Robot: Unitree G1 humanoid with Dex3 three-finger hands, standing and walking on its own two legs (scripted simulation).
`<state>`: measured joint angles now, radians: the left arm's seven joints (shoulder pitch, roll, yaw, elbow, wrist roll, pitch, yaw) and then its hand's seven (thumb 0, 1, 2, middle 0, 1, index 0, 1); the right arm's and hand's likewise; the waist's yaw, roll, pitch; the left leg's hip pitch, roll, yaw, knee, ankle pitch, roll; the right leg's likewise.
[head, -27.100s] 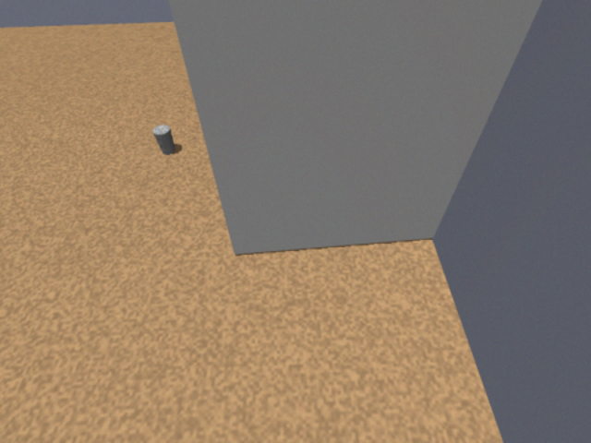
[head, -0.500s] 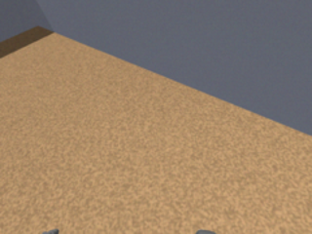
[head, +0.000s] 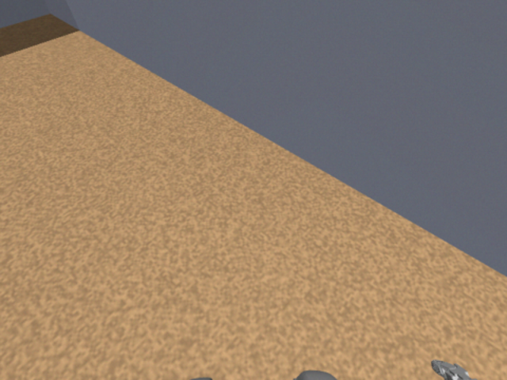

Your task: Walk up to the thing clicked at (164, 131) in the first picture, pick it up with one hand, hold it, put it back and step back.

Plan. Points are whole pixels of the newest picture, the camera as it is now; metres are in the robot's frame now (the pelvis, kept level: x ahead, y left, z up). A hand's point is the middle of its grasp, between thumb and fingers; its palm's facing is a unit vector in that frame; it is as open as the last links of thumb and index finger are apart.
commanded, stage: walk up
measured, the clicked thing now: out of the picture -1.12 -0.40 -0.69
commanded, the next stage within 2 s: none
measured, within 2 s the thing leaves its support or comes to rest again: neither
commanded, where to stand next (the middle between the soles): +0.31 -0.01 m, yaw -87 degrees
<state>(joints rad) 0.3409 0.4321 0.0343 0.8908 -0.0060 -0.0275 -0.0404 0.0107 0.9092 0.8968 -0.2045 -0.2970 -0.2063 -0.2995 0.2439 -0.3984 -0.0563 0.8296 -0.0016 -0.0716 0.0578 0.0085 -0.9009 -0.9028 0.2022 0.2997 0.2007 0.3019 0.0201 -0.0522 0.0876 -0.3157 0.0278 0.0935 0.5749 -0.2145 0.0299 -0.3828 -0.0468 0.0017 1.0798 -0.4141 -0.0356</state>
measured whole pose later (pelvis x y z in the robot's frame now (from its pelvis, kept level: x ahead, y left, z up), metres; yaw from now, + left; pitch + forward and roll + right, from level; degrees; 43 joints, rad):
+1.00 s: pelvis +0.30 +0.11 -0.01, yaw -54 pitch -1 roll -1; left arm 0.20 0.49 0.08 0.73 0.02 0.06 -0.05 0.01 0.91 0.90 -0.20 -0.30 -0.21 -0.30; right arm 0.25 -0.47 -0.07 0.78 0.00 -0.02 0.01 0.01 -0.90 -0.90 0.21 0.30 0.20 0.30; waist -0.03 -0.01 0.15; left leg -0.44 0.17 0.21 0.71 -0.24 0.02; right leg -0.48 -0.02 0.04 1.08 -0.52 0.01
